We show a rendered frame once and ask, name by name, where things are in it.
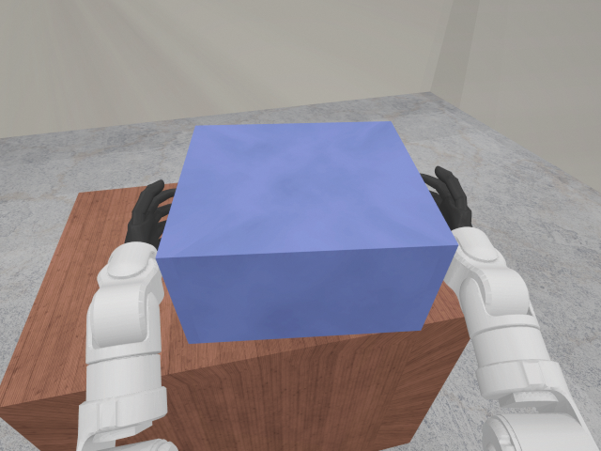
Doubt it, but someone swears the robot right upper arm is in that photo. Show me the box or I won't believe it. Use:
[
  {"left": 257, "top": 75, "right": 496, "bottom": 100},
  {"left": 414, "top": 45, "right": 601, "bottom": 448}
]
[{"left": 482, "top": 412, "right": 596, "bottom": 451}]

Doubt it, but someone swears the robot right hand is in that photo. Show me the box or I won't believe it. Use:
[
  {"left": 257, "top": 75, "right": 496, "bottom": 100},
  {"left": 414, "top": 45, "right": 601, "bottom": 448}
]
[{"left": 420, "top": 166, "right": 472, "bottom": 231}]

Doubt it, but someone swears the carton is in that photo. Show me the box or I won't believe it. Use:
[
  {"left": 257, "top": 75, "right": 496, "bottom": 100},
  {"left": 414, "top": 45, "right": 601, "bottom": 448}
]
[{"left": 155, "top": 121, "right": 458, "bottom": 344}]

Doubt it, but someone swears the pedestal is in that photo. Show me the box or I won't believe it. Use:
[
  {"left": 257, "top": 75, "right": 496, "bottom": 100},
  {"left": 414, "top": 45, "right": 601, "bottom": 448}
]
[{"left": 0, "top": 183, "right": 470, "bottom": 451}]

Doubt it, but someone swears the robot left hand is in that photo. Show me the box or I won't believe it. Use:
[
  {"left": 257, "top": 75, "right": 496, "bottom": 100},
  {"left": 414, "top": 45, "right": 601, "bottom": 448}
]
[{"left": 124, "top": 179, "right": 177, "bottom": 251}]

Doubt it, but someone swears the right robot forearm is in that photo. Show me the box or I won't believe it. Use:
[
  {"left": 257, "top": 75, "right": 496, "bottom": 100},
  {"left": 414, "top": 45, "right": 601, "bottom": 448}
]
[{"left": 443, "top": 226, "right": 599, "bottom": 451}]

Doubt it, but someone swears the left robot forearm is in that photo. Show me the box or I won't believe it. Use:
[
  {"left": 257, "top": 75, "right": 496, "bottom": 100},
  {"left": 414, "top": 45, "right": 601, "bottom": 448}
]
[{"left": 76, "top": 241, "right": 167, "bottom": 451}]

